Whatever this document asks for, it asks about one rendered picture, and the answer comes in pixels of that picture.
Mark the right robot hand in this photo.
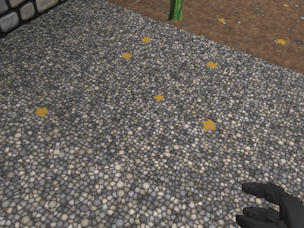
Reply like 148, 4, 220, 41
236, 182, 304, 228

